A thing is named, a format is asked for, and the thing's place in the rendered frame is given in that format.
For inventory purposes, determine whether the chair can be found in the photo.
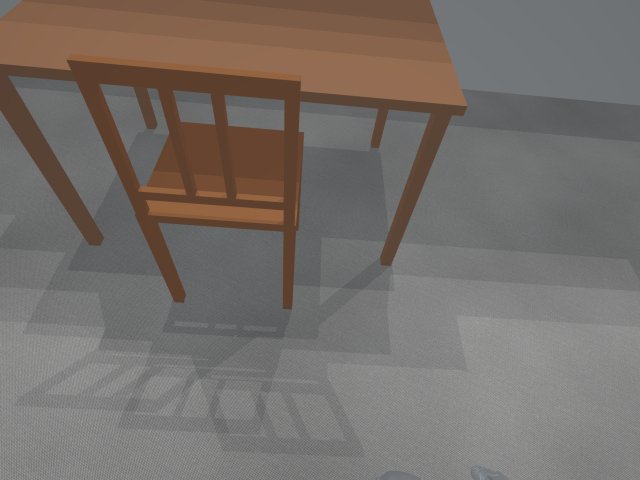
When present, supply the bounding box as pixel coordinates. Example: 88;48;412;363
67;54;304;309

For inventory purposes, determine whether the table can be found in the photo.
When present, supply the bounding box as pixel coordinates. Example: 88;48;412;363
0;0;467;266

